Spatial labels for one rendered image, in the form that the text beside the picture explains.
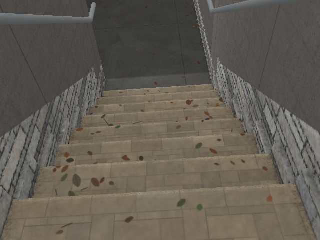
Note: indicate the stairs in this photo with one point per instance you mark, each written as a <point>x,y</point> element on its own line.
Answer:
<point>156,139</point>

